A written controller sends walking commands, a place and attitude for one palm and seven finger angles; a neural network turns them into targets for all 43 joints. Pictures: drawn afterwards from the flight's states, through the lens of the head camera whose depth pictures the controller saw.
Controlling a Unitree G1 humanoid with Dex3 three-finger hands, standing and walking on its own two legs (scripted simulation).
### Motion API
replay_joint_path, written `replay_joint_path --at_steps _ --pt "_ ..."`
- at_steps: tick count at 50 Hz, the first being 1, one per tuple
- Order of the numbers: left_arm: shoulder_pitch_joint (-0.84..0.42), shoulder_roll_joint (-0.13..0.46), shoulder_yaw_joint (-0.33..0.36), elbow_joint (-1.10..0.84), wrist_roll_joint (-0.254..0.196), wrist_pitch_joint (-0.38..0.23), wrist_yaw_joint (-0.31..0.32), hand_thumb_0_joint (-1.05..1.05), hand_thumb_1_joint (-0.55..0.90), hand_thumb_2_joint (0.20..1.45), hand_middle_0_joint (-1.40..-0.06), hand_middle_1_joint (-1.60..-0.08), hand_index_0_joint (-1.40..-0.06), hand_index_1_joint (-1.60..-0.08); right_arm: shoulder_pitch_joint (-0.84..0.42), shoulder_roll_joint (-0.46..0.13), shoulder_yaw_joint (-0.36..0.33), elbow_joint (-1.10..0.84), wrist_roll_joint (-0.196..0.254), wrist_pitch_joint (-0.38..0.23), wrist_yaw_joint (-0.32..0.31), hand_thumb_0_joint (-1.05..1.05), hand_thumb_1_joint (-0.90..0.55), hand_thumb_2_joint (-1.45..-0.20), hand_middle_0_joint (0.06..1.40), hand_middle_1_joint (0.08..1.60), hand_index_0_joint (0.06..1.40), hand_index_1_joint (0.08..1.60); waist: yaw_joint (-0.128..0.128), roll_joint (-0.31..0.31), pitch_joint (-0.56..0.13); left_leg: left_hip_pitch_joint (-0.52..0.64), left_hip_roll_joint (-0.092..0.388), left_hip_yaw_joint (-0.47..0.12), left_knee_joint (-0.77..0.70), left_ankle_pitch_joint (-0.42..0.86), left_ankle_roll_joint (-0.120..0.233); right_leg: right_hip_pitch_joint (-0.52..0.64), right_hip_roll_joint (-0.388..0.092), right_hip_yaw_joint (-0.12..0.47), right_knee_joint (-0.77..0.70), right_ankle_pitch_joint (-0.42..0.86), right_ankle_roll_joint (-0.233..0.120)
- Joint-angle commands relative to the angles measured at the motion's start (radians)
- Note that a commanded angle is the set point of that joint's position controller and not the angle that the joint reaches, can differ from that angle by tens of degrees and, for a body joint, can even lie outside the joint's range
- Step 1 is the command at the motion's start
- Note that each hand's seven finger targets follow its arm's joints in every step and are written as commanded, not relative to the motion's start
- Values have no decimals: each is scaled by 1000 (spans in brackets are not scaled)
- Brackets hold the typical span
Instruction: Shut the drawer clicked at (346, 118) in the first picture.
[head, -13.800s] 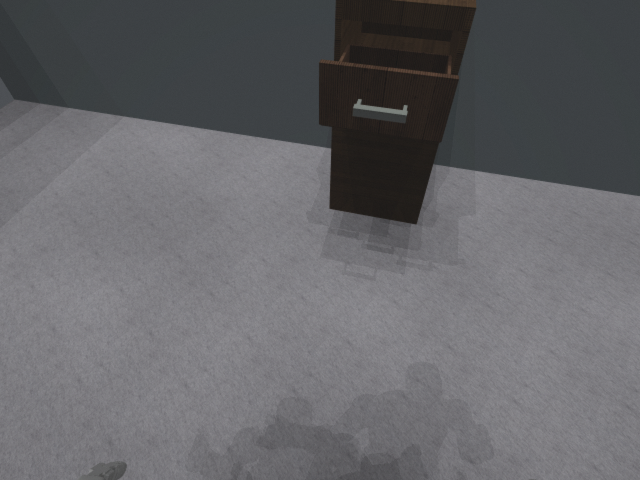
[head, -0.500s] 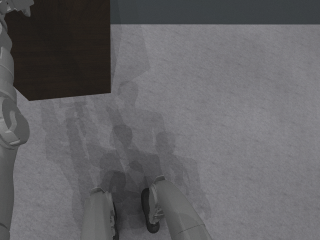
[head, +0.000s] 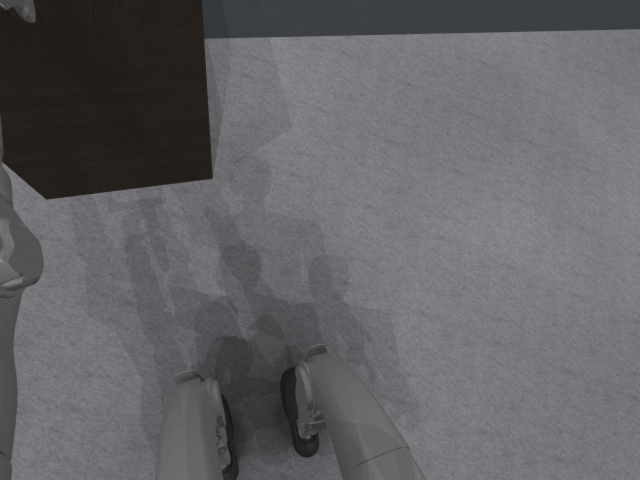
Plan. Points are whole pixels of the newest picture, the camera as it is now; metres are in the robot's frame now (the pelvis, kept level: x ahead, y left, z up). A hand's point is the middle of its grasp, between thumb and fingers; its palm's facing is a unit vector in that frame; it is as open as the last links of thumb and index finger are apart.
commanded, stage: pull the fist back off the drawer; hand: left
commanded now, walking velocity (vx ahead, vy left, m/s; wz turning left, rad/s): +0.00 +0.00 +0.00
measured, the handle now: out of the picture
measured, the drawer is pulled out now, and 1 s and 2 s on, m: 0.00 0.00 0.00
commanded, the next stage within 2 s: draw the hand back to the body in 0.26 s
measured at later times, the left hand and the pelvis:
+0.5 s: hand out of the picture +0.59 +0.18 +0.10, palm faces +0.07 -1.00 -0.04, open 3.2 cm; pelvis +0.05 +0.01 +0.04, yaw +0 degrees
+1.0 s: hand out of the picture +0.41 +0.21 +0.19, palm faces +0.14 -0.97 -0.20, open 3.2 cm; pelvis +0.08 +0.00 +0.12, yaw +4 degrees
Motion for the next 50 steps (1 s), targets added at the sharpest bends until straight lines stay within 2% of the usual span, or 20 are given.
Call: replay_joint_path --at_steps 1,7,9,15,17,18,21,23,25,28,30,34,35,39,41,43,44,45,46,50 --pt "-451 177 49 -303 -41 -63 20 0 900 900 -1400 -1600 -1400 -1600 254 -228 -85 -12 9 8 -4 0 -900 -900 200 300 200 300 -2 307 -669 636 12 -116 -189 281 -21 233 14 71 -147 109 -7" --pt "-283 78 38 -390 -65 -86 28 0 900 900 -1400 -1600 -1400 -1600 240 -218 -109 -20 16 23 13 0 -900 -900 200 300 200 300 43 283 -681 755 17 -119 -221 382 -35 255 16 64 -165 165 -7" --pt "-264 49 30 -393 -78 -94 32 0 900 900 -1400 -1600 -1400 -1600 235 -213 -113 -11 18 29 14 0 -900 -900 200 300 200 300 37 233 -650 742 16 -111 -225 395 -33 281 18 65 -176 183 -3" --pt "-243 15 39 -375 -81 -151 63 0 900 900 -1400 -1600 -1400 -1600 244 -206 -126 11 9 41 18 0 -900 -900 200 300 200 300 38 210 -611 779 10 -103 -225 506 -40 291 16 68 -180 255 -4" --pt "-196 -49 -2 -345 -76 -162 63 0 900 900 -1400 -1600 -1400 -1600 239 -198 -130 8 9 50 25 0 -900 -900 200 300 200 300 40 205 -586 783 7 -96 -224 532 -43 289 14 67 -182 271 -4" --pt "-174 -28 15 -325 -73 -165 66 0 900 900 -1400 -1600 -1400 -1600 241 -202 -132 7 9 57 25 0 -900 -900 200 300 200 300 42 183 -572 776 9 -97 -225 534 -44 295 15 66 -182 273 -4" --pt "33 26 85 -532 -108 -179 50 0 900 900 -1400 -1600 -1400 -1600 219 -195 -144 -63 26 77 32 0 -900 -900 200 300 200 300 155 238 -789 906 -3 -63 -265 737 -53 516 15 84 -197 447 -10" --pt "194 -32 49 -683 -146 -154 30 0 900 900 -1400 -1600 -1400 -1600 194 -182 -153 -100 48 85 39 0 -900 -900 200 300 200 300 184 206 -823 961 -6 -45 -302 830 -53 640 19 90 -238 565 -4" --pt "358 -95 19 -753 -187 -109 15 0 900 900 -1400 -1600 -1400 -1600 176 -175 -157 -122 68 90 37 0 -900 -900 200 300 200 300 194 132 -762 941 -11 -28 -347 830 -38 730 19 91 -282 634 0" --pt "410 -149 -8 -907 -242 -82 17 0 900 900 -1400 -1600 -1400 -1600 126 -166 -164 -131 94 79 19 0 -900 -900 200 300 200 300 194 49 -659 914 -18 3 -413 703 -24 821 17 100 -350 635 11" --pt "437 -148 -11 -980 -253 -100 31 0 900 900 -1400 -1600 -1400 -1600 101 -162 -163 -128 98 61 2 0 -900 -900 200 300 200 300 199 57 -610 927 -25 15 -439 661 -24 848 13 108 -371 623 10" --pt "573 -262 -101 -935 -262 -113 11 0 900 900 -1400 -1600 -1400 -1600 56 -150 -162 -109 106 35 -8 0 -900 -900 200 300 200 300 198 35 -444 963 -24 18 -492 622 -28 822 10 97 -418 547 10" --pt "593 -271 -112 -941 -264 -112 -1 0 900 900 -1400 -1600 -1400 -1600 46 -150 -162 -112 111 31 -10 0 -900 -900 200 300 200 300 203 79 -420 988 -26 22 -498 641 -28 818 7 99 -427 547 6" --pt "724 -296 -137 -1005 -303 -79 -51 0 900 900 -1400 -1600 -1400 -1600 -21 -148 -161 -143 123 20 -20 0 -900 -900 200 300 200 300 233 36 -403 1053 -24 11 -540 670 -32 872 1 89 -458 552 6" --pt "782 -265 -106 -1094 -322 -68 -61 0 900 900 -1400 -1600 -1400 -1600 -58 -144 -158 -169 128 10 -26 0 -900 -900 200 300 200 300 262 54 -429 1077 -30 14 -559 686 -31 933 -7 93 -463 581 4" --pt "865 -289 -115 -1124 -337 -45 -66 0 900 900 -1400 -1600 -1400 -1600 -101 -137 -150 -195 134 0 -32 0 -900 -900 200 300 200 300 272 11 -363 1057 -33 18 -588 644 -28 956 -9 88 -483 569 6" --pt "876 -197 -149 -1206 -208 -1 35 0 900 900 -1400 -1600 -1400 -1600 -202 -126 -153 -216 135 25 -51 0 -900 -900 200 300 200 300 320 -2 -384 1098 -44 32 -642 612 -26 1019 -36 139 -542 522 -3" --pt "903 -242 -163 -1247 -205 34 90 0 900 900 -1400 -1600 -1400 -1600 -211 -115 -151 -229 132 30 -67 0 -900 -900 200 300 200 300 300 -18 -332 1110 -42 35 -671 576 -24 1019 -37 131 -570 509 -2" --pt "936 -254 -182 -1293 -188 60 126 0 900 900 -1400 -1600 -1400 -1600 -231 -114 -145 -230 133 34 -76 0 -900 -900 200 300 200 300 309 16 -321 1131 -37 31 -702 558 -28 1048 -43 132 -588 490 -2" --pt "1030 -226 -154 -1364 -170 129 205 0 900 900 -1400 -1600 -1400 -1600 -289 -109 -128 -226 129 41 -111 0 -900 -900 200 300 200 300 319 -62 -231 1169 -36 37 -793 458 -19 1142 -49 133 -679 444 -1"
